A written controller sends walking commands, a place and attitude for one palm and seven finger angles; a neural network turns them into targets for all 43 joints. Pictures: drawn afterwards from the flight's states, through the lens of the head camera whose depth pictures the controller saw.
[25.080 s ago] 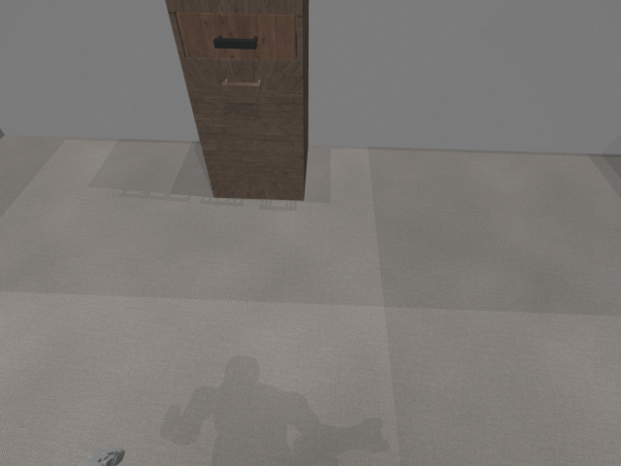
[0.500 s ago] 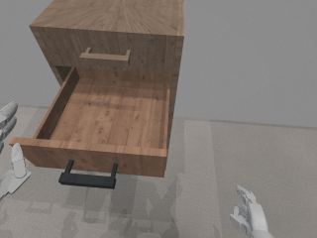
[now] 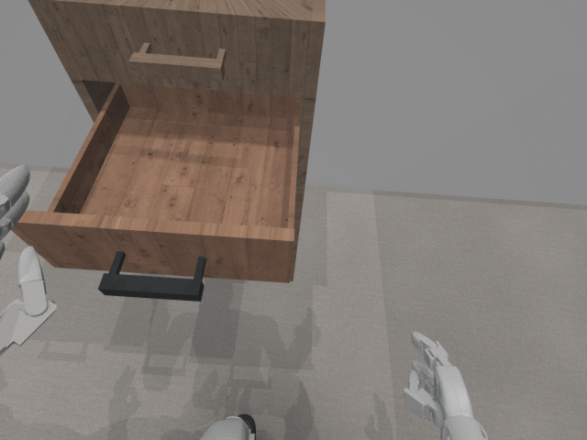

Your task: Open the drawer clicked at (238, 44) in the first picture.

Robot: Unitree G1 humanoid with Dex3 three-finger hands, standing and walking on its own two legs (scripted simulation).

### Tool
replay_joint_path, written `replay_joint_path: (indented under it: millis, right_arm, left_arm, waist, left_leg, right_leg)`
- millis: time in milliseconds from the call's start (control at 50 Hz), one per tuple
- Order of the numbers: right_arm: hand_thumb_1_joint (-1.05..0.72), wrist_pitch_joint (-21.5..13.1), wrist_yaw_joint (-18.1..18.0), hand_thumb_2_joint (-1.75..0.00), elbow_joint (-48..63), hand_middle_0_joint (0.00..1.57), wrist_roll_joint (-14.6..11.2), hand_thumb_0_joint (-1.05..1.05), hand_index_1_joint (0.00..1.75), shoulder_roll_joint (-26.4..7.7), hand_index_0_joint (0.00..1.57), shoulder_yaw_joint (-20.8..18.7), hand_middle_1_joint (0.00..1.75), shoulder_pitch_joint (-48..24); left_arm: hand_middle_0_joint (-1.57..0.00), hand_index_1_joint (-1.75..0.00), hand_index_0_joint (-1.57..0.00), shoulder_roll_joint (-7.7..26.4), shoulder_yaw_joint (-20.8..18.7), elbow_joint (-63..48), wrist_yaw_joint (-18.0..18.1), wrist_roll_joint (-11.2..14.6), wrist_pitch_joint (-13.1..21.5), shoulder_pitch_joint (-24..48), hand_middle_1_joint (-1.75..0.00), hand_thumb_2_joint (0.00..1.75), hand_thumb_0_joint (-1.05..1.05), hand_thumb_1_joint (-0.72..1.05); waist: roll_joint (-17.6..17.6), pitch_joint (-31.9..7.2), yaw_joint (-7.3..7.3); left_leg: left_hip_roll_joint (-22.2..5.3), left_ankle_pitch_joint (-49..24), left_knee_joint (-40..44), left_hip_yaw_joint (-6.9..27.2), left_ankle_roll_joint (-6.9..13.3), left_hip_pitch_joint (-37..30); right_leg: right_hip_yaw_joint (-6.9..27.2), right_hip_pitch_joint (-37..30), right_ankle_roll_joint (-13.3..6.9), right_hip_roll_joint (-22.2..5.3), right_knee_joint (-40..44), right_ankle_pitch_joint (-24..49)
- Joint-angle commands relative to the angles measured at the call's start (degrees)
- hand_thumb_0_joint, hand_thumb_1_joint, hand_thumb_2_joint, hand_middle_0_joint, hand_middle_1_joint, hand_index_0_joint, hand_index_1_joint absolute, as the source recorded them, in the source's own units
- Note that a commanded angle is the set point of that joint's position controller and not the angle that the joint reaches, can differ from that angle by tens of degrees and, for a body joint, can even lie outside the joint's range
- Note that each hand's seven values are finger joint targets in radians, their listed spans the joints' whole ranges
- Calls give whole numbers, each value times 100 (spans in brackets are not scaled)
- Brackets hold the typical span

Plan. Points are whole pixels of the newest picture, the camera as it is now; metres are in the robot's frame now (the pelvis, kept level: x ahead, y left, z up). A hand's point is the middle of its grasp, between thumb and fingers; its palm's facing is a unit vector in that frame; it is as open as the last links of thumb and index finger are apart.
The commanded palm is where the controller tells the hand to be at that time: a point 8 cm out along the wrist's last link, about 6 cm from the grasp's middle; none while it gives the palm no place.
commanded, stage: step back with the hand held close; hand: left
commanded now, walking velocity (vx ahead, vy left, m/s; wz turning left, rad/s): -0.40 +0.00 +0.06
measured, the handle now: (156, 274) +0.32 +0.23 -0.02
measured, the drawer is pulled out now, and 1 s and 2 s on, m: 0.30 0.30 0.30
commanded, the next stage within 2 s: stop stepping back and stand still in 0.28 s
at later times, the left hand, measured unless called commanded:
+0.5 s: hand out of the picture +0.05 +0.17 +0.17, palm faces +0.33 -0.79 -0.52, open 7.4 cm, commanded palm -0.01 +0.23 +0.18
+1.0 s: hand out of the picture -0.04 +0.19 +0.17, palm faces +0.47 -0.75 -0.47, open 7.4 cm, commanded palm -0.09 +0.22 +0.18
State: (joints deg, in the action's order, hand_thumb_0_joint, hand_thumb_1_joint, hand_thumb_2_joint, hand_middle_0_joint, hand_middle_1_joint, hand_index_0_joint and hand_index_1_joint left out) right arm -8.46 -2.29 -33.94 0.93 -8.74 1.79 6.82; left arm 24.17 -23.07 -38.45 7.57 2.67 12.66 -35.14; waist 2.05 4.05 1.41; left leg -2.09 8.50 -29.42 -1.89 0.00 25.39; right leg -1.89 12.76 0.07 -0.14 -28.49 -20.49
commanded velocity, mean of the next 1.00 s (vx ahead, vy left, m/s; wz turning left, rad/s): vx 0.00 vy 0.04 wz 0.01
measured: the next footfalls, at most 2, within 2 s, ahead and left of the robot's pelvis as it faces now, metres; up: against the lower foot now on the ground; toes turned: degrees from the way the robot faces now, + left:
left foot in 0.24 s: -0.01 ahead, +0.11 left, +0.00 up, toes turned +5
left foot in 0.74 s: -0.20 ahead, +0.06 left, +0.00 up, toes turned +11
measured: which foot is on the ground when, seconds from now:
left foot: down 0.00-0.06, up 0.08-0.22, down 0.24-0.46, up 0.48-0.72, down 0.74-1.00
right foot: down 0.00-1.00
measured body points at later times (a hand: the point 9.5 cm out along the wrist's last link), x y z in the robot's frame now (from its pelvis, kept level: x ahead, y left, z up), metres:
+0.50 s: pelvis -0.13 -0.06 +0.00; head -0.08 -0.06 +0.44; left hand +0.03 +0.21 +0.20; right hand +0.08 -0.27 -0.09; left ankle -0.07 +0.10 -0.72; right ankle -0.10 -0.14 -0.73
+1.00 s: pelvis -0.20 -0.07 +0.00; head -0.21 -0.08 +0.45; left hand -0.07 +0.22 +0.20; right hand -0.02 -0.31 -0.08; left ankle -0.23 +0.05 -0.73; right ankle -0.11 -0.14 -0.73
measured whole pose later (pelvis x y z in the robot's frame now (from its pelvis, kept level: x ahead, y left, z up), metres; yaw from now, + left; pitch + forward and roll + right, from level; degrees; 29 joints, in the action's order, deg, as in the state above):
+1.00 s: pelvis -0.20 -0.07 +0.00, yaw +5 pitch -2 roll +1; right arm -6.6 -4.3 -36.2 -0.4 -13.6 -1.4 14.1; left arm 21.2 -21.0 -30.4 9.2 0.9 12.8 -36.0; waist 0.2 -0.2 -0.8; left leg 0.0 21.1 -31.0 -1.9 2.2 9.8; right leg -4.7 19.8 -3.4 -0.2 -30.4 -10.3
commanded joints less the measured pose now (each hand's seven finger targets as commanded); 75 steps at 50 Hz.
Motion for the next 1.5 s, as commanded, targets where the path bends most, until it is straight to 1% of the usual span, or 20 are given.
replay_joint_path:
  millis: [0,40,100,180,220,300,360,420,460,520,680,760,900,1020,1060,1180,1200,1280,1360,1480]
  right_arm:
    - [-90,-131,-37,-90,932,20,-174,0,30,-999,20,-463,30,-295]
    - [-90,-24,-98,-90,1037,20,-395,0,30,-901,20,-533,30,-378]
    - [-90,164,-212,-90,1087,20,-257,0,30,-553,20,-270,30,-760]
    - [-90,358,-371,-90,924,20,-180,0,30,-705,20,-343,30,-528]
    - [-90,279,-330,-90,1012,20,-249,0,30,-919,20,-571,30,-402]
    - [-90,-79,-150,-90,893,20,-81,0,30,-890,20,-578,30,-232]
    - [-90,-174,-94,-90,835,20,-151,0,30,-1006,20,-584,30,-195]
    - [-90,-116,-89,-90,1015,20,-273,0,30,-1039,20,-523,30,-135]
    - [-90,26,-146,-90,999,20,-369,0,30,-952,20,-581,30,-25]
    - [-90,150,-225,-90,837,20,-182,0,30,-802,20,-416,30,-154]
    - [-90,-244,-207,-90,823,20,-59,0,30,-1039,20,-420,30,155]
    - [-90,-178,-170,-90,893,20,-161,0,30,-1024,20,-472,30,84]
    - [-90,-100,-220,-90,718,20,-191,0,30,-1078,20,-546,30,239]
    - [-90,-142,-287,-90,738,20,-86,0,30,-1106,20,-420,30,110]
    - [-90,-100,-233,-90,732,20,-127,0,30,-1017,20,-416,30,32]
    - [-90,-62,-151,-90,655,20,-137,0,30,-906,20,-379,30,124]
    - [-90,-210,303,-90,-769,20,-43,0,30,-1248,20,-707,30,475]
    - [-90,733,335,-90,-690,20,48,0,30,-755,20,-431,30,1325]
    - [-90,743,205,-90,-847,20,120,0,30,-942,20,-379,30,932]
    - [-90,823,62,-90,-1708,20,-57,0,30,-581,20,-273,30,1334]
  left_arm:
    - [-20,-30,-20,899,-753,-1379,-32,89,375,-422,-30,90,0,90]
    - [-20,-30,-20,826,-717,-1122,-22,187,339,-531,-30,90,0,90]
    - [-20,-30,-20,793,-897,-680,76,103,188,-825,-30,90,0,90]
    - [-20,-30,-20,707,-670,-921,186,-24,161,-645,-30,90,0,90]
    - [-20,-30,-20,788,-607,-1221,175,-8,225,-561,-30,90,0,90]
    - [-20,-30,-20,802,-661,-1560,106,22,291,-663,-30,90,0,90]
    - [-20,-30,-20,633,-582,-1404,109,53,237,-498,-30,90,0,90]
    - [-20,-30,-20,714,-660,-1226,144,47,177,-568,-30,90,0,90]
    - [-20,-30,-20,781,-629,-943,222,121,25,-283,-30,90,0,90]
    - [-20,-30,-20,586,-475,-521,245,80,-49,-83,-30,90,0,90]
    - [-20,-30,-20,623,-272,-891,309,-181,169,-199,-30,90,0,90]
    - [-20,-30,-20,810,-542,-911,285,-154,235,-376,-30,90,0,90]
    - [-20,-30,-20,591,-389,-96,251,-133,292,37,-30,90,0,90]
    - [-20,-30,-20,458,-209,-581,354,-256,272,416,-30,90,0,90]
    - [-20,-30,-20,538,-263,-363,298,-276,152,343,-30,90,0,90]
    - [-20,-30,-20,683,-398,-338,232,-120,231,331,-30,90,0,90]
    - [-20,-30,-20,-223,1806,4365,-490,-583,-645,965,-30,90,0,90]
    - [-20,-30,-20,-548,1672,5111,-619,-534,-1333,1284,-30,90,0,90]
    - [-20,-30,-20,-655,1848,6415,-624,-450,-1382,1865,-30,90,0,90]
    - [-20,-30,-20,-471,1973,8547,-616,-357,-1239,1757,-30,90,0,90]
  waist:
    - [-396,-2138,-11]
    - [950,-1921,-120]
    - [715,-1294,-114]
    - [160,-1320,-328]
    - [-954,-1707,-148]
    - [-1737,-1656,-108]
    - [-1275,-1306,-105]
    - [-632,-972,-136]
    - [1312,-810,-185]
    - [476,-679,-417]
    - [-234,-843,-223]
    - [-1106,-783,-191]
    - [346,-262,-299]
    - [-1089,-150,-316]
    - [-1135,-155,-229]
    - [274,-242,-277]
    - [633,-273,-598]
    - [1026,-337,-397]
    - [-477,-241,-194]
    - [-560,-809,-182]
  left_leg:
    - [-673,-2422,-380,543,215,-1857]
    - [196,841,-1956,-13,-75,-913]
    - [183,2180,-2335,405,-61,493]
    - [34,-297,759,-37,-62,-590]
    - [-1123,-4008,722,712,296,-1810]
    - [-1694,-4340,567,1153,773,-1692]
    - [-1533,-2966,533,1001,661,-1106]
    - [-668,945,-111,327,243,-278]
    - [385,1804,-2938,171,-88,-387]
    - [126,1338,-3416,416,-114,-292]
    - [-87,1101,1586,-46,453,-1294]
    - [-528,1873,1451,483,546,-723]
    - [205,2037,-87,-18,396,-675]
    - [-966,2552,1806,1678,793,-479]
    - [-997,2006,1415,1273,811,-130]
    - [140,1872,-208,236,284,-414]
    - [-78,1310,-1316,184,123,-617]
    - [149,1219,-517,157,242,-987]
    - [-681,-953,426,1006,562,-636]
    - [-113,517,377,125,107,-1291]
  right_leg:
    - [168,-393,-130,-455,728,2802]
    - [942,-181,-707,-1798,749,4825]
    - [898,-532,-1012,-2054,469,5868]
    - [157,-789,-254,-1183,-327,5506]
    - [-15,59,55,-546,-930,2110]
    - [187,715,11,-252,-1662,-504]
    - [67,290,19,-243,-1027,83]
    - [124,-298,21,-589,664,821]
    - [2515,1300,-777,-2203,2159,-1254]
    - [1514,1313,-789,-1897,1758,-821]
    - [783,-345,-181,-957,1039,-315]
    - [273,-391,-17,-458,282,-499]
    - [1567,494,-386,-1052,1499,-1806]
    - [32,397,-22,66,-798,-238]
    - [-155,-21,36,10,-855,200]
    - [1770,181,-399,-913,1454,-1184]
    - [1376,822,-656,-1486,741,321]
    - [813,1036,-657,-1103,371,337]
    - [194,274,-216,-285,-525,1510]
    - [841,-724,-522,-810,591,2330]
